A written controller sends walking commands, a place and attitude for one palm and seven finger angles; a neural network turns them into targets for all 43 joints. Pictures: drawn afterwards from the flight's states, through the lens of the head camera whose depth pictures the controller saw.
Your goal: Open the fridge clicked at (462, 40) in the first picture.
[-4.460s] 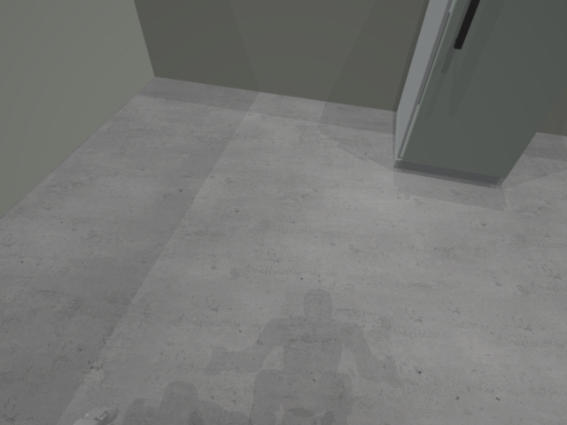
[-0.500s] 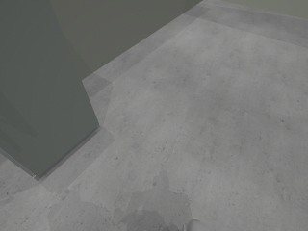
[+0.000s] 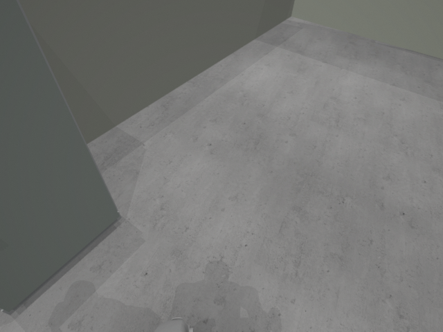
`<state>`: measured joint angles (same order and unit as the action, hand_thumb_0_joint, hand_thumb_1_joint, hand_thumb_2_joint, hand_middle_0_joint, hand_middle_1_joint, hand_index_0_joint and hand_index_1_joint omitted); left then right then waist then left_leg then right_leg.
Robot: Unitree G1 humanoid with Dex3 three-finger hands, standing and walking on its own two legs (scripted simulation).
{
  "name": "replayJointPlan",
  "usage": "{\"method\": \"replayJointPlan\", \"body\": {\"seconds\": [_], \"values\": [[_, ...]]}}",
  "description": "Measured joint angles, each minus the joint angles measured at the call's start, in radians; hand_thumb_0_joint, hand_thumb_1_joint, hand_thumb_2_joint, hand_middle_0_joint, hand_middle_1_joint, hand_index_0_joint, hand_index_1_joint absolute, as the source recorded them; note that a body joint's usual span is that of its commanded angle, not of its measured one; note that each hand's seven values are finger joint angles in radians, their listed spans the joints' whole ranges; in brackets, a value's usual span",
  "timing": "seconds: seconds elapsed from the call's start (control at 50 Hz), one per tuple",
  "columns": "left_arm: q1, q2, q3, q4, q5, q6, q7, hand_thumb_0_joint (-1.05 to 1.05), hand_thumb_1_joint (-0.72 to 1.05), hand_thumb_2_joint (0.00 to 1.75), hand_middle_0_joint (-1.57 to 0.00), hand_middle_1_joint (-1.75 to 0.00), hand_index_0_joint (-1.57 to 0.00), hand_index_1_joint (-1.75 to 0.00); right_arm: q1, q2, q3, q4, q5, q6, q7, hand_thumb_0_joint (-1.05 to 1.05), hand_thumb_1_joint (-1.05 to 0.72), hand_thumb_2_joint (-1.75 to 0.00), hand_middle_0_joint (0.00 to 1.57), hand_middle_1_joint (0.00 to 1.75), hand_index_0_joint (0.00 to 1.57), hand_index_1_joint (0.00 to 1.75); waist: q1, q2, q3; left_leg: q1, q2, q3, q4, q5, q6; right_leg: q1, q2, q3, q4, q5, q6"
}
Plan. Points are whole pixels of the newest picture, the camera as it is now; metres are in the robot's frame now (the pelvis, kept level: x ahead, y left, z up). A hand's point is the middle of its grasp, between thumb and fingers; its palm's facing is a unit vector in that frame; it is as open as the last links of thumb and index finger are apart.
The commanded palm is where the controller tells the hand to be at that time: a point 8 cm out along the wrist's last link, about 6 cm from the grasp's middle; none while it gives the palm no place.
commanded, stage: turn to face it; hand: left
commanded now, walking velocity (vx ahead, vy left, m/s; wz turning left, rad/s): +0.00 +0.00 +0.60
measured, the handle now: out of the picture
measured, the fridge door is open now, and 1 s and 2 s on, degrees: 0 0 0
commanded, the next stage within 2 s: take the last steps up to it in 1.62 s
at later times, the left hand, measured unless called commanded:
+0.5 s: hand out of the picture +0.13 +0.26 -0.16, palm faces +0.27 -0.93 -0.24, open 7.4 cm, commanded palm none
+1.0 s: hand out of the picture +0.02 +0.15 -0.14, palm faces +0.56 -0.77 -0.31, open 7.4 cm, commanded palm none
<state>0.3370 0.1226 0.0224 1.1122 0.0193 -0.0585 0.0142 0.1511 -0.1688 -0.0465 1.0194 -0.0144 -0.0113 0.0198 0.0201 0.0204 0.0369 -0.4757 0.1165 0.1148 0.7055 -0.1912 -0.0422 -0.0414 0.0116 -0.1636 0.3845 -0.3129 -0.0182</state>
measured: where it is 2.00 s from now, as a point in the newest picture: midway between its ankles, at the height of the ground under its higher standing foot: outside the picture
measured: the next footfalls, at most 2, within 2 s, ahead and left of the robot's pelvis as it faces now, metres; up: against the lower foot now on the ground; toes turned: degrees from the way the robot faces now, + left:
left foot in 0.06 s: +0.16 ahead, +0.11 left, +0.00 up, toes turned +11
right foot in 0.74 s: +0.14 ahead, -0.12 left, +0.00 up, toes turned +25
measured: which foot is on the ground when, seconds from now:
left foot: up 0.00-0.04, down 0.06-0.74, up 0.76-1.00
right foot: down 0.00-0.06, up 0.08-0.72, down 0.74-1.00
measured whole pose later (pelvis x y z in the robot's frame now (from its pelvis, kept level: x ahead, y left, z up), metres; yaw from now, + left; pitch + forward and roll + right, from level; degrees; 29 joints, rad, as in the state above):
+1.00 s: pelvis +0.07 -0.05 +0.01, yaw +35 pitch -1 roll +3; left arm 0.23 0.17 0.03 0.91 0.01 0.01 0.03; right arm 0.23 -0.29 -0.11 0.94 -0.02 0.10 0.03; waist -0.02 0.04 0.07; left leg -0.50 0.02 -0.02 1.11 -0.37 -0.10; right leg -0.17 -0.10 -0.16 0.48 -0.30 -0.03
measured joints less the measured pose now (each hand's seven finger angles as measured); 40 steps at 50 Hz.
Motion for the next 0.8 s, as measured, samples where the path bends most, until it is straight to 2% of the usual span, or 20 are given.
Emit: {"method": "replayJointPlan", "body": {"seconds": [0.04,0.06,0.08,0.12,0.16,0.22,0.3,0.38,0.48,0.58,0.66,0.72,0.74,0.76,0.8], "values": [[0.007,0.003,0.001,0.003,-0.001,0.008,0.006,0.01,0.91,0.9,-0.2,-0.3,-0.2,-0.29,0.006,0.004,0.005,0.003,-0.001,-0.001,0.0,0.0,-0.91,-0.9,0.19,0.3,0.2,0.3,0.003,-0.01,0.006,0.047,-0.02,0.014,-0.068,0.038,0.012,0.019,-0.013,-0.023,0.042,-0.051,0.021],[0.011,0.006,0.002,0.003,-0.003,0.014,0.008,0.01,0.91,0.9,-0.2,-0.3,-0.2,-0.29,0.011,0.006,0.007,0.002,-0.002,-0.004,0.0,0.0,-0.91,-0.9,0.19,0.3,0.2,0.3,0.003,-0.019,0.009,0.074,-0.035,0.019,-0.098,0.052,0.043,0.012,-0.027,-0.031,0.094,-0.088,0.032],[0.004,0.011,0.005,0.004,-0.007,0.023,0.01,0.01,0.91,0.9,-0.2,-0.3,-0.2,-0.29,0.011,0.011,0.008,0.001,-0.006,-0.007,-0.002,0.0,-0.91,-0.9,0.19,0.3,0.2,0.3,0.003,-0.036,0.015,0.077,-0.054,0.022,-0.087,0.015,0.085,-0.019,-0.053,-0.034,0.181,-0.12,0.043],[-0.02,0.021,0.009,-0.008,-0.014,0.043,0.014,0.01,0.91,0.9,-0.2,-0.3,-0.2,-0.29,0.006,0.017,0.013,-0.007,-0.006,-0.008,-0.007,0.0,-0.91,-0.9,0.19,0.3,0.2,0.3,0.007,-0.051,0.039,0.075,-0.074,0.026,-0.058,-0.03,0.13,-0.129,-0.068,0.015,0.447,-0.226,0.058],[-0.05,0.03,0.016,-0.022,-0.011,0.06,0.014,0.01,0.91,0.9,-0.2,-0.3,-0.2,-0.29,0.008,0.019,0.009,-0.014,-0.001,-0.003,-0.017,0.0,-0.92,-0.9,0.19,0.3,0.2,0.3,0.002,-0.051,0.051,0.088,-0.088,0.021,-0.083,-0.023,0.135,-0.236,-0.07,0.055,0.645,-0.233,0.066],[-0.101,0.046,0.033,-0.057,-0.006,0.073,0.006,0.01,0.91,0.9,-0.2,-0.3,-0.2,-0.29,0.016,0.005,0.004,-0.023,-0.002,0.007,-0.025,-0.01,-0.93,-0.9,0.2,0.3,0.2,0.3,-0.008,-0.045,0.058,0.109,-0.114,0.004,-0.155,0.012,0.146,-0.353,-0.085,0.094,0.741,-0.15,0.079],[-0.154,0.074,0.051,-0.107,-0.002,0.082,0.004,0.01,0.91,0.9,-0.2,-0.3,-0.2,-0.29,0.041,-0.004,-0.001,-0.026,-0.002,0.019,-0.024,0.0,-0.93,-0.9,0.2,0.3,0.2,0.3,-0.023,-0.039,0.044,0.128,-0.145,-0.03,-0.234,0.054,0.154,-0.434,-0.104,0.138,0.725,-0.057,0.094],[-0.19,0.098,0.064,-0.139,0.001,0.092,0.008,0.0,0.91,0.9,-0.2,-0.3,-0.2,-0.29,0.072,-0.005,-0.008,-0.03,-0.002,0.027,-0.02,0.0,-0.92,-0.9,0.2,0.3,0.2,0.3,-0.04,-0.035,0.019,0.14,-0.17,-0.072,-0.275,0.076,0.153,-0.449,-0.105,0.167,0.686,-0.022,0.11],[-0.225,0.113,0.067,-0.167,0.0,0.104,0.01,0.0,0.91,0.9,-0.2,-0.3,-0.2,-0.29,0.101,-0.008,-0.017,-0.038,-0.005,0.035,-0.016,0.0,-0.91,-0.9,0.2,0.3,0.21,0.3,-0.062,-0.024,0.0,0.145,-0.192,-0.131,-0.293,0.089,0.144,-0.421,-0.086,0.178,0.612,-0.041,0.12],[-0.25,0.107,0.057,-0.195,-0.005,0.11,0.011,0.0,0.91,0.9,-0.2,-0.3,-0.2,-0.29,0.115,-0.024,-0.026,-0.048,-0.008,0.045,-0.013,0.0,-0.91,-0.9,0.2,0.3,0.21,0.3,-0.079,-0.008,-0.002,0.134,-0.214,-0.195,-0.295,0.105,0.126,-0.38,-0.053,0.186,0.523,-0.085,0.112],[-0.252,0.091,0.045,-0.217,-0.013,0.109,0.012,0.0,0.91,0.9,-0.2,-0.3,-0.2,-0.29,0.118,-0.046,-0.036,-0.056,-0.01,0.057,-0.011,0.0,-0.91,-0.9,0.2,0.3,0.21,0.3,-0.087,0.013,0.001,0.118,-0.23,-0.249,-0.289,0.117,0.102,-0.326,-0.021,0.192,0.405,-0.108,0.094],[-0.23,0.082,0.036,-0.233,-0.019,0.1,0.013,0.0,0.91,0.9,-0.2,-0.3,-0.2,-0.29,0.118,-0.063,-0.047,-0.063,-0.008,0.071,-0.008,0.0,-0.91,-0.9,0.2,0.3,0.21,0.3,-0.078,0.024,-0.003,0.101,-0.246,-0.285,-0.27,0.119,0.074,-0.238,-0.007,0.185,0.21,-0.056,0.072],[-0.216,0.081,0.034,-0.238,-0.017,0.094,0.014,0.0,0.91,0.9,-0.2,-0.3,-0.2,-0.29,0.116,-0.069,-0.052,-0.065,-0.004,0.076,-0.007,0.0,-0.91,-0.9,0.2,0.3,0.21,0.3,-0.071,0.024,-0.005,0.081,-0.251,-0.286,-0.234,0.085,0.06,-0.212,-0.009,0.179,0.139,0.001,0.043],[-0.205,0.075,0.031,-0.236,-0.011,0.093,0.015,0.0,0.91,0.9,-0.2,-0.3,-0.2,-0.29,0.109,-0.076,-0.059,-0.064,-0.002,0.082,-0.008,0.0,-0.91,-0.9,0.2,0.3,0.2,0.3,-0.067,0.034,-0.001,0.052,-0.249,-0.279,-0.152,-0.017,0.039,-0.207,-0.007,0.165,0.135,0.032,0.019],[-0.178,0.067,0.02,-0.228,-0.008,0.1,0.019,0.0,0.91,0.9,-0.2,-0.3,-0.2,-0.29,0.107,-0.091,-0.067,-0.067,-0.007,0.091,-0.007,0.01,-0.91,-0.9,0.2,0.3,0.2,0.3,-0.065,0.042,-0.002,-0.021,-0.246,-0.232,0.08,-0.154,0.017,-0.188,-0.022,0.134,0.128,0.03,-0.004]]}}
